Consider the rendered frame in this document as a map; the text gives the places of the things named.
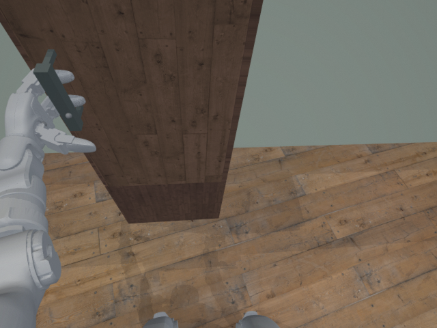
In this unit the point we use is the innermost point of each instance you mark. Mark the left robot forearm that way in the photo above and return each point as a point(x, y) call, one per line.
point(22, 190)

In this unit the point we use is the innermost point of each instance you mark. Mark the left robot hand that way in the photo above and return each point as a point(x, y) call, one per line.
point(24, 114)

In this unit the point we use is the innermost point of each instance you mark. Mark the robot right shin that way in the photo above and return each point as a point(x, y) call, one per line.
point(250, 313)

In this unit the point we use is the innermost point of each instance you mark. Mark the robot left shin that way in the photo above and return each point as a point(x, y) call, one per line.
point(159, 314)

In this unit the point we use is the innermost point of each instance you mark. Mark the robot left upper arm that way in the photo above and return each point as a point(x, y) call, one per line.
point(29, 264)

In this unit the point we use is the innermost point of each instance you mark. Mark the cupboard door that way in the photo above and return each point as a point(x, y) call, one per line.
point(159, 78)

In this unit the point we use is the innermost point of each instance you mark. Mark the handle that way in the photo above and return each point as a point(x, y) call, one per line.
point(53, 87)

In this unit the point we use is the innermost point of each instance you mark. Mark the robot shin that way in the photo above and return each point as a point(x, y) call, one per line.
point(250, 313)
point(159, 314)

